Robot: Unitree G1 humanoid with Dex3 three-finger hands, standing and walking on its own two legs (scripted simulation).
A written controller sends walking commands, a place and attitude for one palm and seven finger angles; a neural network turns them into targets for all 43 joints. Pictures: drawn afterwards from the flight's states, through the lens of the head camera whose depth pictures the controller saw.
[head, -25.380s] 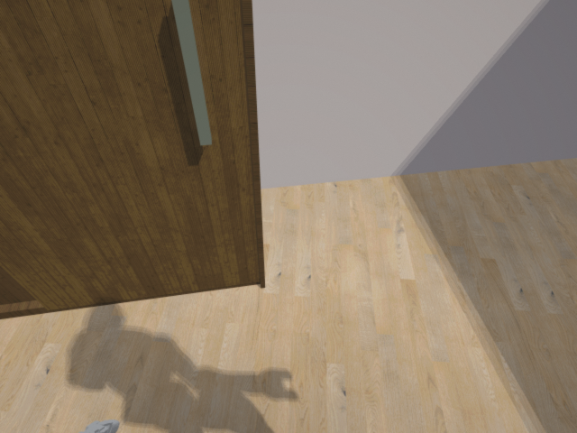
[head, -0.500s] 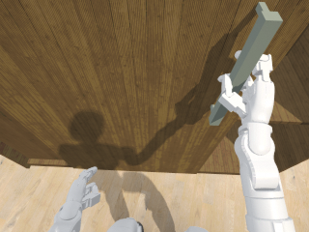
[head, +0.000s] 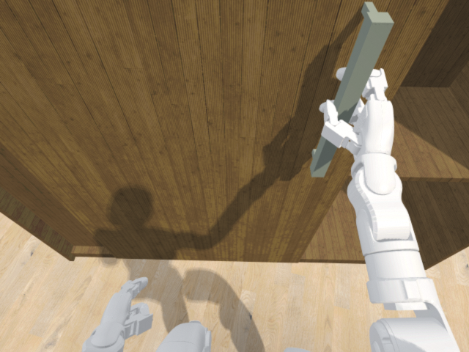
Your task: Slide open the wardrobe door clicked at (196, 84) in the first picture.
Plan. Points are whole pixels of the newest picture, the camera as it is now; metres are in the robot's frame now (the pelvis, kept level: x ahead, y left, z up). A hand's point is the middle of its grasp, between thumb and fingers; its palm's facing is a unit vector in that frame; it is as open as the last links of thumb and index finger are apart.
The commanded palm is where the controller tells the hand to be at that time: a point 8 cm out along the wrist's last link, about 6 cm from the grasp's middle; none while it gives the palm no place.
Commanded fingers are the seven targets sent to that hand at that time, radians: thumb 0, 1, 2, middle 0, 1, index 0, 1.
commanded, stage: step sideways, sliding the door along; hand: right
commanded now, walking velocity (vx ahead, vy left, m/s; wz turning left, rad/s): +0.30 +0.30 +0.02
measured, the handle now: (337, 107) +0.46 -0.17 +0.15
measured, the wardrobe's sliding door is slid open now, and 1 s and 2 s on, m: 0.54 0.67 0.67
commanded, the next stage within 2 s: stop walking and hold the door there in 0.74 s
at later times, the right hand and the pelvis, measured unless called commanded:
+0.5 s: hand (243, 121) +0.42 -0.01 +0.16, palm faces +0.25 +0.96 -0.09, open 7.0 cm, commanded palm +0.39 +0.00 +0.17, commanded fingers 0.00 -0.90 -0.90 0.45 1.40 0.45 1.40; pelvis +0.02 +0.15 -0.02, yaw -5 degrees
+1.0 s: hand (242, 118) +0.43 -0.01 +0.16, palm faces +0.44 +0.87 -0.22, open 7.0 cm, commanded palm +0.38 -0.04 +0.15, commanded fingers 0.00 -0.90 -0.90 0.45 1.40 0.45 1.40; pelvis +0.06 +0.26 -0.01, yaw -2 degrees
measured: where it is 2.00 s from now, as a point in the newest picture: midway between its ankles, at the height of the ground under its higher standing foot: outside the picture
